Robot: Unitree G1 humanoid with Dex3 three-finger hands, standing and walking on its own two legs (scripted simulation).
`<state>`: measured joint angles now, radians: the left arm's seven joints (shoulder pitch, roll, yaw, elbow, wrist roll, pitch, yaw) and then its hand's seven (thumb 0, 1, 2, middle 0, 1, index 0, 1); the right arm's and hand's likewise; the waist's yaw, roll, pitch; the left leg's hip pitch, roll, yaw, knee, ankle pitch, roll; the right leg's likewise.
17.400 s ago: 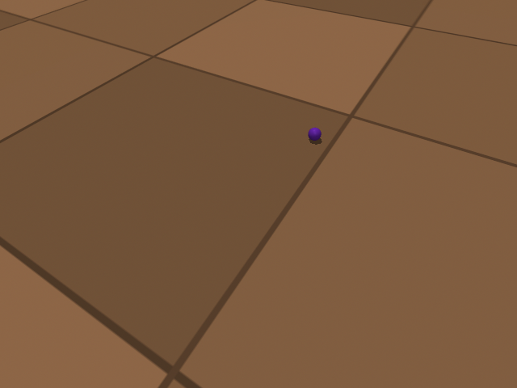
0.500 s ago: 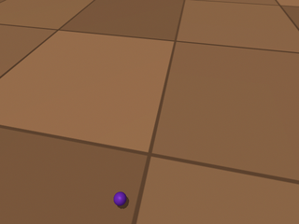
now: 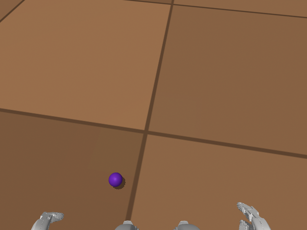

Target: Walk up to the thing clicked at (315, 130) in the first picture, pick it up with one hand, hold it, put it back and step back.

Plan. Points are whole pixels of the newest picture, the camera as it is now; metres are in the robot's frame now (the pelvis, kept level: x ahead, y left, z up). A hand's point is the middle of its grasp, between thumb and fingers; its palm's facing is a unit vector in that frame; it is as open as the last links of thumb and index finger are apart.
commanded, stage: rise first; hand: left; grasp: from above
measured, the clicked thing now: (115, 179) +0.43 +0.21 -0.68
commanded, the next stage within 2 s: none
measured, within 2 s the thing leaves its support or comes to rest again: neither
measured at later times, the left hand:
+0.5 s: hand out of the picture +0.13 +0.27 -0.22, palm faces -0.26 -0.82 -0.51, open 14.1 cm
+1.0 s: hand (85, 201) +0.28 +0.29 -0.41, palm faces -0.47 -0.32 -0.82, open 14.1 cm
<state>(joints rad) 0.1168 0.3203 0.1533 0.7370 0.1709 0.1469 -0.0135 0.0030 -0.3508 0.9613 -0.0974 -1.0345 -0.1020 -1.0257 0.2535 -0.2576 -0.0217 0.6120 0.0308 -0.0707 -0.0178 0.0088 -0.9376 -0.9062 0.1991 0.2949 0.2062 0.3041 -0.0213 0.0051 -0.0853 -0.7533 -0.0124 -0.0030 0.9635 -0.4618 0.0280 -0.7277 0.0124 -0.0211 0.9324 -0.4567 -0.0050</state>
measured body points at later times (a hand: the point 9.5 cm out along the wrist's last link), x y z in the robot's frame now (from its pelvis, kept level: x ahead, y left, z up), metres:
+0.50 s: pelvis -0.02 +0.00 -0.08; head +0.11 +0.02 +0.35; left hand +0.15 +0.31 -0.18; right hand +0.18 -0.25 -0.16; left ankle +0.00 +0.10 -0.68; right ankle +0.00 -0.12 -0.68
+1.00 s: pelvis -0.09 -0.01 -0.27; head +0.13 +0.00 +0.12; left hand +0.30 +0.30 -0.36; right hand +0.04 -0.28 -0.41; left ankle +0.00 +0.10 -0.68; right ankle -0.01 -0.12 -0.68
